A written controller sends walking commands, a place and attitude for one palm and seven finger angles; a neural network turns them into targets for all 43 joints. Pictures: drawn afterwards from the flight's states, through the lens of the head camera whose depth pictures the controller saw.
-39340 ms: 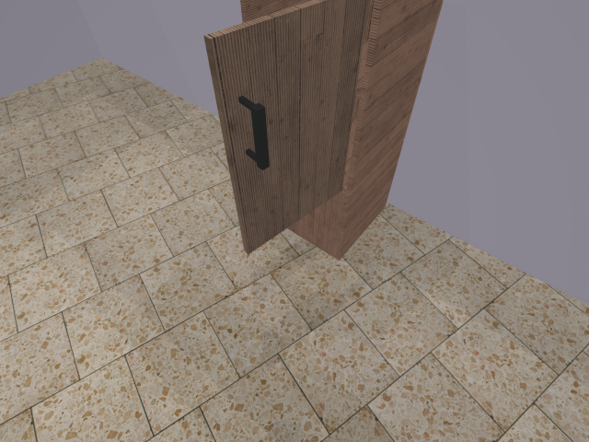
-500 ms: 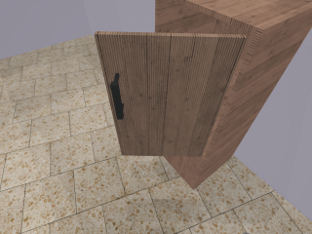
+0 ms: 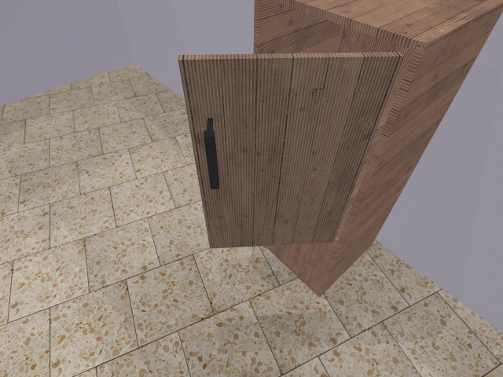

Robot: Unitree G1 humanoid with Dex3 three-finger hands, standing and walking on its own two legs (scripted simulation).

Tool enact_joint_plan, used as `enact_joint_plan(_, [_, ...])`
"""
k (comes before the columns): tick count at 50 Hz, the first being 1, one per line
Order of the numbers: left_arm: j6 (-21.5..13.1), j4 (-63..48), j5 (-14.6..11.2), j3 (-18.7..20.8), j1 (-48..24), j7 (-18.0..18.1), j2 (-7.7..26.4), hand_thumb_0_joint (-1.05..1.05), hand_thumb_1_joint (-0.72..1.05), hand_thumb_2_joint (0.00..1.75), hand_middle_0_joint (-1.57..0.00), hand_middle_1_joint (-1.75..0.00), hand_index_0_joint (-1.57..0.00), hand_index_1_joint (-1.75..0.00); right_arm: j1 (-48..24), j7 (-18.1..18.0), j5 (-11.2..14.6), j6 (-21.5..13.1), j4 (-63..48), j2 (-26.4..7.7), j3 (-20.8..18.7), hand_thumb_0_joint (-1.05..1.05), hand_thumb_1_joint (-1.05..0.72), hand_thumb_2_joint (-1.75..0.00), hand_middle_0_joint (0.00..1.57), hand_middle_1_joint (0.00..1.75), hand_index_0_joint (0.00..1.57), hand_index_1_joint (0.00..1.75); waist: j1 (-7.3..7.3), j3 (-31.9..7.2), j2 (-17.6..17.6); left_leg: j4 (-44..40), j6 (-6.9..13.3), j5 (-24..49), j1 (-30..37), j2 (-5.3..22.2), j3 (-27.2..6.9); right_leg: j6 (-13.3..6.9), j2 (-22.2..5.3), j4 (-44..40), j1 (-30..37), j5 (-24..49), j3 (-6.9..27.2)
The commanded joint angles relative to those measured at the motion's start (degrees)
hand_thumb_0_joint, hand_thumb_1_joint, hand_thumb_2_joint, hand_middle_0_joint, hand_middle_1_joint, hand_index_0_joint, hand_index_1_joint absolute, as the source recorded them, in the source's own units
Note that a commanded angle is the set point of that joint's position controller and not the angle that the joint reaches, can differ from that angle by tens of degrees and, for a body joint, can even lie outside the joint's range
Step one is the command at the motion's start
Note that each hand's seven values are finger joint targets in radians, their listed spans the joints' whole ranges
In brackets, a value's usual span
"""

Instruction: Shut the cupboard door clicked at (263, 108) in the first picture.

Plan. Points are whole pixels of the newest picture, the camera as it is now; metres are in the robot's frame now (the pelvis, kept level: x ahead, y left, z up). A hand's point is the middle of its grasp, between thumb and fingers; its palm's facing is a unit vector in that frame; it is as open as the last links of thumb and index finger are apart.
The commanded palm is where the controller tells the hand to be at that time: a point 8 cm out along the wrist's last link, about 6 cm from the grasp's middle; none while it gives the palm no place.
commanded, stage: come to a stop and stand still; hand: left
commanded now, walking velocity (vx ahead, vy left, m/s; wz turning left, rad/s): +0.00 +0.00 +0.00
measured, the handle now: (212, 154) +0.52 +0.11 +0.06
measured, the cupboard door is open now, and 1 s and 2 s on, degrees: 52 52 52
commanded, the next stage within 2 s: look again from close up in 0.24 s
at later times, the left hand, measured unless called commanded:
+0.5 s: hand out of the picture -0.02 +0.16 -0.17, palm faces +0.01 -0.98 -0.18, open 7.3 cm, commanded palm none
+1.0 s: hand out of the picture +0.00 +0.11 -0.17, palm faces -0.01 -0.99 -0.16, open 7.3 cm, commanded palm none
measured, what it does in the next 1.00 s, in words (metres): steps on the spot: right foot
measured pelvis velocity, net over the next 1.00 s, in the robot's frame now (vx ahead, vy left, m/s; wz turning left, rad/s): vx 0.01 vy -0.04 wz -0.01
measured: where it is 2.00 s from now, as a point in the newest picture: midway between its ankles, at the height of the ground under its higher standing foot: outside the picture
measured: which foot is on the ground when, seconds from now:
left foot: down 0.00-1.00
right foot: up 0.00-0.10, down 0.12-1.00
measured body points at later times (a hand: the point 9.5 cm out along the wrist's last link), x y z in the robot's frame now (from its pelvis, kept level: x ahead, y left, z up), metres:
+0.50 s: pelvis -0.01 +0.00 +0.01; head -0.01 -0.01 +0.46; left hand -0.02 +0.21 -0.15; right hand +0.00 -0.23 -0.15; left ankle +0.04 +0.03 -0.73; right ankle -0.02 -0.13 -0.73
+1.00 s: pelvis +0.01 -0.04 +0.01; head +0.02 -0.04 +0.46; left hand +0.00 +0.17 -0.15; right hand +0.00 -0.26 -0.15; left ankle +0.04 +0.03 -0.73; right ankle -0.02 -0.13 -0.73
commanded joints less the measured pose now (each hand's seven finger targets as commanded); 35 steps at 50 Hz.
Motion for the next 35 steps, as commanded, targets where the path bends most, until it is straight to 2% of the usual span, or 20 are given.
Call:
enact_joint_plan(1, [-0.75,-0.94,-0.36,1.12,2.61,0.49,3.83,0.0,0.9,0.9,-0.2,-0.3,-0.2,-0.3,-2.6,-0.88,0.12,-2.32,-3.74,-5.28,-0.73,0.0,-0.9,-0.9,0.2,0.3,0.2,0.3,1.28,2.6,2.72,-15.65,-1.03,-9.21,2.07,16.86,-20.5,-0.07,-1.24,-1.02,-1.69,-2.6,-0.76])
enact_joint_plan(4, [-1.08,0.07,-0.58,0.91,2.15,0.79,3.74,0.0,0.9,0.9,-0.2,-0.3,-0.2,-0.3,-0.79,-0.92,0.29,-2.47,-1.92,-4.86,-0.54,0.0,-0.9,-0.9,0.2,0.3,0.2,0.3,0.82,1.79,2.59,-14.33,-1.72,-4.62,4.58,16.51,-20.0,-0.34,-1.44,-9.63,1.43,-1.6,-0.75])
enact_joint_plan(6, [-1.49,1.26,-0.6,0.61,3.08,1.02,3.86,0.0,0.9,0.9,-0.2,-0.3,-0.2,-0.3,-1.06,-0.77,0.53,-2.48,-1.07,-4.62,-0.42,0.0,-0.9,-0.9,0.2,0.3,0.2,0.3,0.78,1.21,1.13,-13.54,-3.63,-6.07,3.5,14.72,-18.13,-1.18,-2.22,-15.54,5.36,3.47,1.0])
enact_joint_plan(8, [-1.8,2.13,-0.68,0.34,3.58,1.27,4.57,0.0,0.9,0.9,-0.2,-0.3,-0.2,-0.3,-1.44,-0.47,0.6,-2.53,-0.29,-3.91,-0.25,0.0,-0.9,-0.9,0.2,0.3,0.2,0.3,0.62,1.75,1.53,-14.42,-5.65,-6.56,2.37,13.22,-17.61,-2.38,-3.65,-16.53,6.83,4.76,2.66])
enact_joint_plan(10, [-2.29,2.5,-0.77,0.08,2.91,1.16,4.28,0.0,0.9,0.9,-0.2,-0.3,-0.2,-0.3,-1.67,-0.39,0.51,-2.64,0.02,-4.71,-0.4,0.0,-0.9,-0.9,0.2,0.3,0.2,0.3,0.07,0.55,-2.13,-13.76,-5.09,-6.84,4.39,13.22,-16.46,-2.05,-3.52,-16.5,5.82,5.23,2.61])
enact_joint_plan(11, [-2.38,2.66,-0.76,-0.06,2.64,1.18,4.03,0.0,0.9,0.9,-0.2,-0.3,-0.2,-0.3,-1.64,-0.37,0.49,-2.66,0.55,-4.65,-0.41,0.0,-0.9,-0.9,0.2,0.3,0.2,0.3,-0.05,0.97,-2.46,-13.66,-4.85,-7.1,4.61,13.04,-16.16,-1.92,-3.73,-16.87,5.43,5.06,2.58])
enact_joint_plan(14, [-2.26,2.9,-0.68,-0.23,3.12,1.24,4.16,0.0,0.9,0.9,-0.2,-0.3,-0.2,-0.3,-2.01,-0.26,0.54,-2.48,1.45,-4.41,-0.25,0.0,-0.9,-0.9,0.2,0.3,0.2,0.3,-0.15,2.66,0.22,-15.17,-4.91,-10.17,4.41,13.01,-16.57,-1.68,-3.41,-16.71,3.77,3.52,2.39])
enact_joint_plan(17, [-2.11,3.47,-0.51,-0.21,4.05,1.25,4.04,0.0,0.9,0.9,-0.2,-0.3,-0.2,-0.3,-2.37,-0.27,0.51,-2.31,1.87,-4.69,-0.4,0.0,-0.9,-0.9,0.2,0.3,0.2,0.3,0.16,3.28,0.39,-16.48,-5.05,-13.18,3.85,13.64,-17.2,-1.37,-2.98,-15.81,3.1,2.81,1.53])
enact_joint_plan(22, [-2.22,4.23,-0.39,-0.4,5.26,1.18,3.69,0.0,0.9,0.9,-0.2,-0.3,-0.2,-0.3,-2.96,-0.19,0.53,-2.2,2.15,-4.72,-0.39,0.0,-0.9,-0.9,0.2,0.3,0.2,0.3,0.21,4.14,0.06,-16.7,-4.86,-14.18,3.16,13.47,-16.94,-1.34,-3.07,-16.22,2.62,2.66,1.76])
enact_joint_plan(23, [-2.27,4.3,-0.33,-0.48,5.37,1.21,3.78,0.0,0.9,0.9,-0.2,-0.3,-0.2,-0.3,-3.27,-0.17,0.59,-2.13,2.22,-4.66,-0.33,0.0,-0.9,-0.9,0.2,0.3,0.2,0.3,0.33,4.79,0.0,-16.29,-4.57,-14.06,2.6,13.36,-16.66,-1.38,-3.22,-16.78,2.72,2.82,1.95])
enact_joint_plan(26, [-2.51,4.69,-0.4,-0.51,6.24,1.15,3.58,0.0,0.9,0.9,-0.2,-0.3,-0.2,-0.3,-3.31,-0.16,0.56,-2.31,2.38,-4.53,-0.31,0.0,-0.9,-0.9,0.2,0.3,0.2,0.3,0.21,3.08,0.49,-15.77,-4.73,-12.61,4.21,13.16,-16.0,-1.41,-3.44,-17.03,2.75,3.38,2.29])
enact_joint_plan(28, [-2.76,4.76,-0.38,-0.67,6.07,1.16,3.58,0.0,0.9,0.9,-0.2,-0.3,-0.2,-0.3,-3.37,-0.14,0.69,-2.33,2.43,-4.32,-0.23,0.0,-0.9,-0.9,0.2,0.3,0.2,0.3,0.12,3.23,-1.09,-14.57,-4.46,-11.14,3.99,12.82,-15.32,-1.47,-3.73,-18.21,3.09,3.93,2.9])
enact_joint_plan(33, [-3.36,5.14,-0.5,-1.12,5.59,1.16,3.22,0.0,0.9,0.9,-0.2,-0.3,-0.2,-0.3,-3.23,-0.16,0.82,-2.53,3.16,-3.6,0.07,0.0,-0.9,-0.9,0.2,0.3,0.2,0.3,-0.44,3.83,-2.39,-11.82,-4.56,-6.47,5.28,11.87,-13.32,-1.71,-4.52,-20.54,1.93,4.24,4.56])
enact_joint_plan(35, [-3.45,5.21,-0.65,-1.21,5.57,1.16,3.11,0.0,0.9,0.9,-0.2,-0.3,-0.2,-0.3,-2.93,-0.2,0.79,-2.61,3.59,-3.35,0.26,0.0,-0.9,-0.9,0.2,0.3,0.2,0.3,-0.51,3.88,-1.44,-11.49,-4.72,-5.96,5.23,11.6,-13.07,-1.78,-4.63,-20.86,1.83,3.71,5.0])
